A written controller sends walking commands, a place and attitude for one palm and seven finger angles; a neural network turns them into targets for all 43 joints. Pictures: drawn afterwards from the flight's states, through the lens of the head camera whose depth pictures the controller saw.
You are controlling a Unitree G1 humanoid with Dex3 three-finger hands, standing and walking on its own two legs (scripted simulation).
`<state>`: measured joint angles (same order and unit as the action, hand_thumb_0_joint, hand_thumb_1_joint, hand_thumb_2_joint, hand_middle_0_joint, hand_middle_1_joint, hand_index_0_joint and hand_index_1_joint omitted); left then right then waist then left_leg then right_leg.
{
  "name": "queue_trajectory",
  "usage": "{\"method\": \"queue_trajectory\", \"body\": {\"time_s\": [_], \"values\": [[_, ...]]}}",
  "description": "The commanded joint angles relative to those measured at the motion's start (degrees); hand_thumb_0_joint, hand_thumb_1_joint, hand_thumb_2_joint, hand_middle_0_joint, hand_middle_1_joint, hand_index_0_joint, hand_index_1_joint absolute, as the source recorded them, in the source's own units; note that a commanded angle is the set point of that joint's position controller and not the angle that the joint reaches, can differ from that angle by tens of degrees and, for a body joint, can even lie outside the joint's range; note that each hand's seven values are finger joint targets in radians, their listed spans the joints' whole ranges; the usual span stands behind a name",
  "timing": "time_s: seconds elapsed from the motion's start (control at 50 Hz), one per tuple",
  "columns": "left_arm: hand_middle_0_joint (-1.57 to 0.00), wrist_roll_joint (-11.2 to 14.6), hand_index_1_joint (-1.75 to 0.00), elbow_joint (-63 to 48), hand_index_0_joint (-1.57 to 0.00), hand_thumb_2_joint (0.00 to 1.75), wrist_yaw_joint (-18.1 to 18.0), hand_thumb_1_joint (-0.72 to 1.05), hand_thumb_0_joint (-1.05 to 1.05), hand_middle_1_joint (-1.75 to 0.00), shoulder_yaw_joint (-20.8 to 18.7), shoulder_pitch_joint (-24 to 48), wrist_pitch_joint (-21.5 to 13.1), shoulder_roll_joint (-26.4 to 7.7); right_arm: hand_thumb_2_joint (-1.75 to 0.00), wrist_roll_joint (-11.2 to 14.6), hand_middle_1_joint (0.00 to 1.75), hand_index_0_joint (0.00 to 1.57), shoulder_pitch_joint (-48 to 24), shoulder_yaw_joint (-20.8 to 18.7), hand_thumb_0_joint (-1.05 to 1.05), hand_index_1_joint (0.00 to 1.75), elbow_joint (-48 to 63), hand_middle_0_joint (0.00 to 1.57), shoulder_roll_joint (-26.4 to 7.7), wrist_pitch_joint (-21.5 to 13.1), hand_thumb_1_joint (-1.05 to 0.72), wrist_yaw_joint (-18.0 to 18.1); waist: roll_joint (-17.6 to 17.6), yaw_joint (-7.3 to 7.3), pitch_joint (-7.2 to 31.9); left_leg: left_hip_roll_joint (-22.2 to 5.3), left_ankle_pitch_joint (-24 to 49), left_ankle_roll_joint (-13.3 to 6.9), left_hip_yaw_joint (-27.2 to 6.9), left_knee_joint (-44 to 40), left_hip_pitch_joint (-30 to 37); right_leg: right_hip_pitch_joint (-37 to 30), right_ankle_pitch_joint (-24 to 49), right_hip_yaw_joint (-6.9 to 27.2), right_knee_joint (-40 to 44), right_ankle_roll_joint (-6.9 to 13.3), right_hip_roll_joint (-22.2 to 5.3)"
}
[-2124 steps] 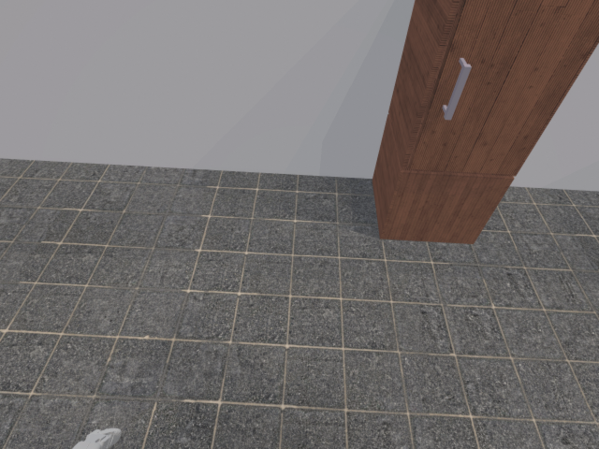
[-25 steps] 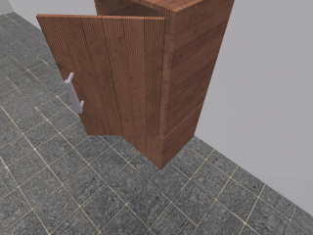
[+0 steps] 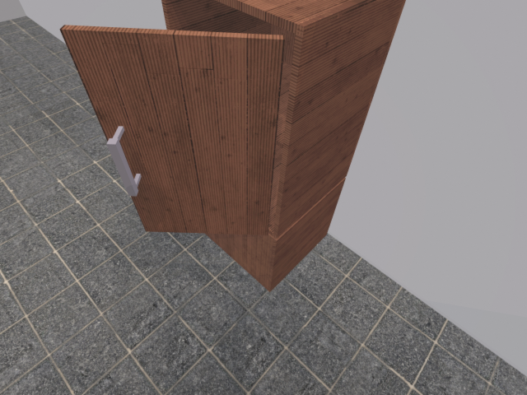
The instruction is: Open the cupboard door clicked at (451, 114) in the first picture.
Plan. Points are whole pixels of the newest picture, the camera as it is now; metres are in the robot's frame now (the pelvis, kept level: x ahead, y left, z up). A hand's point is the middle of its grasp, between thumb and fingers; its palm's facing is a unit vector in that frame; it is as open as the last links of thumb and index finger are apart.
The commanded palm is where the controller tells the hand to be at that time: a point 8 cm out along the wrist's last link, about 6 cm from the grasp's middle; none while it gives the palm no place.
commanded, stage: look again from close up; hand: left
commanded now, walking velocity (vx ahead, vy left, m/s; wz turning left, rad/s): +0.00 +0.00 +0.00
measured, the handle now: (126, 163) +0.57 +0.34 -0.03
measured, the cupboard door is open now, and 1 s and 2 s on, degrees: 43 43 43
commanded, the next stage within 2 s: shuffle to correct the standing spot in 0.46 s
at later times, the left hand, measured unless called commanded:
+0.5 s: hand out of the picture -0.02 +0.22 -0.18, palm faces -0.02 -0.98 -0.21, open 7.4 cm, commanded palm none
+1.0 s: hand out of the picture -0.04 +0.26 -0.19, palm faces +0.03 -0.99 -0.16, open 7.4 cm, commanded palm none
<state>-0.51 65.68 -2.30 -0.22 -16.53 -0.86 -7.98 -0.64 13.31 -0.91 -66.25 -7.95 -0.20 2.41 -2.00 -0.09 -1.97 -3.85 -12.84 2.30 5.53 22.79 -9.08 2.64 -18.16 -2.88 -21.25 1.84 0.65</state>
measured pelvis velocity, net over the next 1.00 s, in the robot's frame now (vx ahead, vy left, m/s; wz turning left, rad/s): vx -0.02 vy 0.09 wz -0.01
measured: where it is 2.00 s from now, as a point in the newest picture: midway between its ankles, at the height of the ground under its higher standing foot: outside the picture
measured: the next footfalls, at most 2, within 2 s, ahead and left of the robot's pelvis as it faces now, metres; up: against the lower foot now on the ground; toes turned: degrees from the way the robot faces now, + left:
right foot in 1.28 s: +0.08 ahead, -0.01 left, +0.00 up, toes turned -4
left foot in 1.48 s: +0.12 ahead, +0.21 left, +0.00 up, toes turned +4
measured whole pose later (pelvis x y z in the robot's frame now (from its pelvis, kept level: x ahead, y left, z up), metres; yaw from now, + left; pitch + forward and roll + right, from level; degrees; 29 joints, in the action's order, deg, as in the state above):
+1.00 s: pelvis -0.02 +0.09 -0.01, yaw +0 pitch +0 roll +0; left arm -2.0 61.3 -0.6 -2.0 -20.9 0.7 -9.8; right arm -1.1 19.2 -1.0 -58.2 -9.4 -2.2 0.4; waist -2.3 0.1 0.0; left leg 1.7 -14.6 -5.5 7.8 29.3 -15.4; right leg 25.4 -24.6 -3.7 -61.1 1.8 -3.9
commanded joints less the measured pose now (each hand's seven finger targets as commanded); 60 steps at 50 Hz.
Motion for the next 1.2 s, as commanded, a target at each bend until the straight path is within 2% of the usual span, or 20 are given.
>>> {"method": "queue_trajectory", "body": {"time_s": [0.0, 0.02, 0.04, 0.08, 0.12, 0.18, 0.26, 0.44, 0.56, 0.62, 0.68, 0.74, 0.8, 0.82, 0.84, 0.86, 0.94, 1.02, 1.1, 1.18], "values": [[-0.20, -1.33, -0.30, -2.72, -0.20, 0.90, -2.44, 0.90, 0.00, -0.30, -1.49, -7.97, -2.73, -9.78, -0.90, 0.22, 0.30, 0.20, -1.73, -0.28, 0.00, 0.30, 9.44, 0.20, -5.04, -0.51, -0.90, -0.98, 0.34, -0.73, -2.19, 0.48, 0.47, -1.62, 0.63, 13.95, -7.87, 2.03, 67.71, 8.91, -1.95, -2.76, -12.76], [-0.20, -1.04, -0.30, -3.80, -0.20, 0.90, -2.00, 0.90, 0.00, -0.30, -1.24, -7.14, -2.86, -9.21, -0.90, -0.02, 0.30, 0.20, 2.24, -0.34, 0.00, 0.30, 8.28, 0.20, -2.94, -0.83, -0.90, -0.63, -0.96, -1.66, 3.04, 1.91, -3.55, -3.04, 1.10, 9.34, -6.47, -1.66, 74.98, 7.78, -6.75, -1.62, -12.42], [-0.20, -0.59, -0.30, -4.12, -0.20, 0.90, -1.86, 0.90, 0.00, -0.30, -0.81, -6.42, -2.66, -8.79, -0.90, -0.16, 0.30, 0.20, 5.24, -0.71, 0.00, 0.30, 7.61, 0.20, -3.83, -1.27, -0.90, -0.55, -2.26, -2.38, 7.98, 1.44, 2.83, -3.54, 0.42, 6.68, -3.34, -2.98, 71.40, 5.49, -10.20, 0.05, -10.84], [-0.20, -0.23, -0.30, -5.80, -0.20, 0.90, -1.62, 0.90, 0.00, -0.30, -0.97, -5.82, -2.14, -7.01, -0.90, -0.10, 0.30, 0.20, 7.45, -1.22, 0.00, 0.30, 7.23, 0.20, -7.04, -1.56, -0.90, -0.32, -1.56, -1.97, 11.82, -2.46, 22.62, -4.76, -2.87, 9.17, 2.75, 0.91, 48.38, 3.92, -11.57, 0.12, -7.39], [-0.20, -0.41, -0.30, -6.53, -0.20, 0.90, -1.35, 0.90, 0.00, -0.30, -0.83, -5.56, -1.11, -5.55, -0.90, -0.20, 0.30, 0.20, 5.97, -1.11, 0.00, 0.30, 7.65, 0.20, -7.99, -1.47, -0.90, -0.07, 4.55, -0.53, 6.79, -5.40, 29.93, -5.17, -4.53, 8.55, 3.28, 7.51, 24.28, 3.35, -8.91, 0.17, -5.16], [-0.20, -0.60, -0.30, -6.71, -0.20, 0.90, -0.72, 0.90, 0.00, -0.30, -0.84, -5.80, -0.36, -6.09, -0.90, -0.35, 0.30, 0.20, 3.45, -0.72, 0.00, 0.30, 8.87, 0.20, -7.20, -0.90, -0.90, -0.21, 4.30, 0.16, -1.57, -3.86, 16.94, -4.66, -5.12, 5.99, -2.95, 11.48, 15.28, 5.07, -5.84, 0.81, -5.16], [-0.20, -0.54, -0.30, -7.42, -0.20, 0.90, -0.37, 0.90, 0.00, -0.30, -0.85, -5.18, 0.03, -6.75, -0.90, -0.38, 0.30, 0.20, 4.07, -0.77, 0.00, 0.30, 8.90, 0.20, -7.61, -0.92, -0.90, -0.48, 1.06, -0.04, -0.20, -3.48, 12.14, -4.86, -5.52, 4.74, -3.08, 11.20, 11.89, 4.69, -5.97, 0.22, -5.03], [-0.20, -0.66, -0.30, -8.49, -0.20, 0.90, 0.25, 0.90, 0.00, -0.30, -0.56, -4.82, 0.65, -6.93, -0.90, -0.60, 0.30, 0.20, 3.59, -0.86, 0.00, 0.30, 9.42, 0.20, -8.51, -0.62, -0.90, -1.31, 3.34, 0.48, -3.89, -3.62, -10.88, -5.24, -8.64, -4.11, -8.82, 13.15, -0.63, 4.45, -4.11, -0.03, -4.22], [-0.20, -0.62, -0.30, -7.61, -0.20, 0.90, 0.40, 0.90, 0.00, -0.30, -0.47, -6.26, 0.08, -6.90, -0.90, -0.40, 0.30, 0.20, 4.65, -0.83, 0.00, 0.30, 8.50, 0.20, -8.41, -0.80, -0.90, -1.50, 2.99, 0.47, -0.56, -2.94, -9.66, -5.20, -7.70, -2.85, -6.52, 12.38, -1.09, 5.02, -3.15, 0.04, -5.17], [-0.20, -0.90, -0.30, -7.74, -0.20, 0.90, 0.60, 0.90, 0.00, -0.30, -1.40, -6.98, 0.28, -8.39, -0.90, -0.51, 0.30, 0.20, 4.30, -1.06, 0.00, 0.30, 9.02, 0.20, -8.56, -0.12, -0.90, -2.00, 1.38, 1.00, -2.64, -1.14, -15.73, -5.29, -6.85, 0.14, -10.48, 13.53, -11.94, 6.89, -1.50, 0.99, -6.83], [-0.20, -0.83, -0.30, -7.64, -0.20, 0.90, 0.53, 0.90, 0.00, -0.30, -2.89, -8.65, 0.46, -11.19, -0.90, -0.62, 0.30, 0.20, 3.46, -1.13, 0.00, 0.30, 10.29, 0.20, -6.76, 0.62, -0.90, -2.52, -7.71, 1.63, -5.56, 3.39, -12.54, -3.86, -1.06, 13.62, -17.07, 13.52, -22.43, 16.85, 6.88, 4.53, -14.82], [-0.20, -1.04, -0.30, -8.47, -0.20, 0.90, 0.01, 0.90, 0.00, -0.30, -3.89, -8.15, -0.15, -11.76, -0.90, -0.51, 0.30, 0.20, 1.85, -1.11, 0.00, 0.30, 11.67, 0.20, -5.80, 0.28, -0.90, -2.92, -8.54, 1.76, -7.27, 2.06, -11.48, -4.18, -2.63, 22.04, -20.80, 12.51, -14.62, 20.11, 9.73, 7.60, -20.37], [-0.20, -1.35, -0.30, -9.04, -0.20, 0.90, 0.35, 0.90, 0.00, -0.30, -3.59, -5.08, -0.06, -10.39, -0.90, -0.19, 0.30, 0.20, 9.14, -0.86, 0.00, 0.30, 9.27, 0.20, -5.24, -0.98, -0.90, -2.89, -2.32, -1.79, -4.36, 3.41, -7.17, -4.02, -1.10, 5.65, -2.81, 20.08, -7.94, 8.18, -1.93, 4.27, -13.94], [-0.20, -1.11, -0.30, -9.33, -0.20, 0.90, 0.70, 0.90, 0.00, -0.30, -3.12, -4.80, 0.27, -8.16, -0.90, -0.47, 0.30, 0.20, 13.66, -1.28, 0.00, 0.30, 7.85, 0.20, -7.93, -1.48, -0.90, -2.48, 7.27, -3.14, -2.90, -1.25, -8.68, -5.99, -9.45, -0.06, 2.00, 24.63, -9.67, 2.77, -12.37, 2.08, -7.94], [-0.20, -0.84, -0.30, -10.33, -0.20, 0.90, 1.18, 0.90, 0.00, -0.30, -2.73, -4.78, 0.26, -5.28, -0.90, -1.16, 0.30, 0.20, 18.12, -2.39, 0.00, 0.30, 7.21, 0.20, -12.57, -1.59, -0.90, -1.91, 20.74, -3.84, -0.76, -12.30, -13.21, -11.13, -25.22, -8.26, 6.94, 33.11, -15.06, -5.04, -27.72, -0.67, -1.64], [-0.20, -1.30, -0.30, -11.56, -0.20, 0.90, 1.20, 0.90, 0.00, -0.30, -2.29, -2.64, -0.07, -5.09, -0.90, -0.93, 0.30, 0.20, 19.66, -2.50, 0.00, 0.30, 7.00, 0.20, -12.88, -1.37, -0.90, -1.61, 17.81, -4.54, -1.50, -15.49, -14.75, -15.10, -29.52, -12.07, 6.03, 36.52, -16.24, -1.63, -37.93, 0.11, -2.25], [-0.20, -1.41, -0.30, -9.23, -0.20, 0.90, 2.03, 0.90, 0.00, -0.30, -2.06, -2.95, -0.52, -3.67, -0.90, -0.80, 0.30, 0.20, 9.55, -0.80, 0.00, 0.30, 9.51, 0.20, -7.68, -2.61, -0.90, -1.63, 5.36, -0.21, -3.95, -11.99, -10.20, -15.56, -20.06, -13.58, -6.18, 31.85, -4.44, 0.95, -43.57, 0.30, -7.03], [-0.20, -1.31, -0.30, -9.00, -0.20, 0.90, 2.24, 0.90, 0.00, -0.30, -1.51, -2.65, -0.32, -2.00, -0.90, -0.69, 0.30, 0.20, 10.55, -0.57, 0.00, 0.30, 8.61, 0.20, -7.57, -3.55, -0.90, -1.27, 5.37, 0.06, -0.05, -9.12, 7.71, -15.46, -11.28, -11.28, -1.37, 26.88, -2.91, -1.88, -31.91, -1.00, -5.81], [-0.20, -1.42, -0.30, -10.71, -0.20, 0.90, 2.03, 0.90, 0.00, -0.30, -1.59, 1.50, -0.29, -2.33, -0.90, -0.86, 0.30, 0.20, 12.53, -0.65, 0.00, 0.30, 7.40, 0.20, -7.26, -3.21, -0.90, -1.25, 5.72, -1.15, -0.99, -10.05, 5.76, -16.11, -12.03, -11.09, -0.01, 24.99, -4.11, -2.46, -23.46, -0.88, -4.92], [-0.20, -1.46, -0.30, -10.96, -0.20, 0.90, 1.85, 0.90, 0.00, -0.30, -1.94, 1.37, -0.66, -2.19, -0.90, -0.93, 0.30, 0.20, 12.33, -0.60, 0.00, 0.30, 6.62, 0.20, -6.97, -2.67, -0.90, -1.34, 3.64, 0.07, -1.22, -9.55, 3.01, -14.87, -11.39, -7.68, -3.12, 16.69, -1.63, -2.63, -14.46, -0.59, -3.52]]}}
